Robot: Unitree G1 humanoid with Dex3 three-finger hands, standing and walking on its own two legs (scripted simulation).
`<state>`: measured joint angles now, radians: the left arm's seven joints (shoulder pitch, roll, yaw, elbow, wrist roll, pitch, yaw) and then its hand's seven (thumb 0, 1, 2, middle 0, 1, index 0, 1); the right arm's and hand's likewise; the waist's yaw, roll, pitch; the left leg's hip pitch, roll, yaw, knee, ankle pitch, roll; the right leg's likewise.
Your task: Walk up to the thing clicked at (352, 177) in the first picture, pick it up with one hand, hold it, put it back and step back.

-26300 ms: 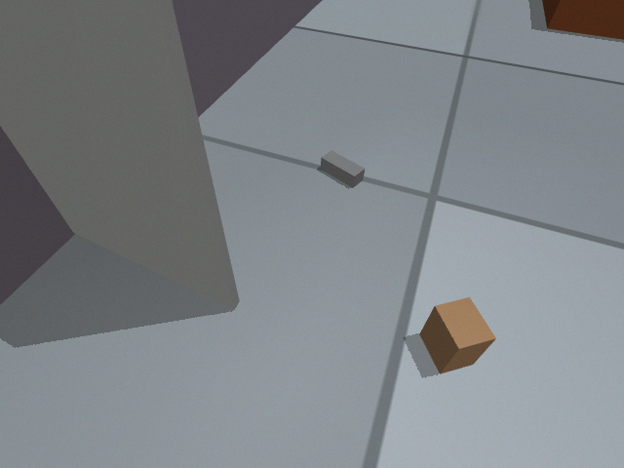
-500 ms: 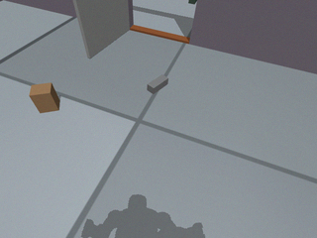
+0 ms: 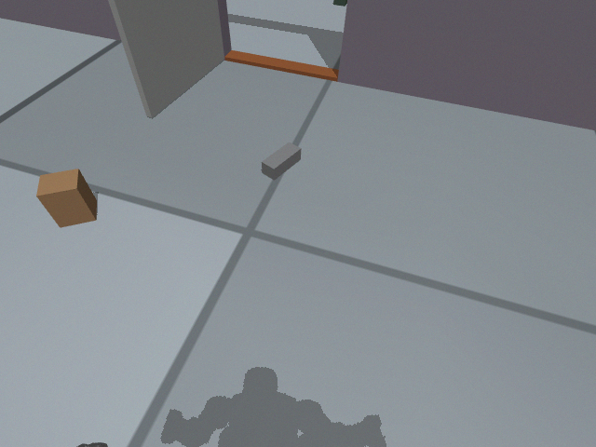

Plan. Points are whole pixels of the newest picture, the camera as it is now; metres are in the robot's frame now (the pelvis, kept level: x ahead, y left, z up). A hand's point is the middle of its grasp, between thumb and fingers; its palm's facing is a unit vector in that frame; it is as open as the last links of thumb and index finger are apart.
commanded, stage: stand
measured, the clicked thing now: (281, 160) +1.50 +0.11 -0.74
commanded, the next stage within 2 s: none
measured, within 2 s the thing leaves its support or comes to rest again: neither
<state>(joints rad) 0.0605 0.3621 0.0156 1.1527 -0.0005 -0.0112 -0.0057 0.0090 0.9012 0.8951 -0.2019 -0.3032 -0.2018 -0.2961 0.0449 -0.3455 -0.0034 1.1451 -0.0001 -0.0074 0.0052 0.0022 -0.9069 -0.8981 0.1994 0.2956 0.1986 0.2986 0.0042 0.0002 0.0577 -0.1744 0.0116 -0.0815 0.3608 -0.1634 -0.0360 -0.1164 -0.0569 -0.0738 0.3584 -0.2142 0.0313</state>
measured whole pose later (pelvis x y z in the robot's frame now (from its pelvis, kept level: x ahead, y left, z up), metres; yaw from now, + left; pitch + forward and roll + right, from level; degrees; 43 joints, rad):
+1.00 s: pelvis +0.01 -0.01 +0.00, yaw -1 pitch -1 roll +0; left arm 0.10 0.36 0.02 1.14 0.00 -0.01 -0.01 0.01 0.90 0.90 -0.20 -0.30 -0.20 -0.30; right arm 0.08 -0.35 0.01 1.15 0.00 -0.01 0.00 0.00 -0.91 -0.90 0.20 0.30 0.20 0.30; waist 0.00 0.01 0.05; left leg -0.15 0.03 -0.07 0.33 -0.17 -0.04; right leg -0.10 -0.04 -0.06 0.34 -0.22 0.02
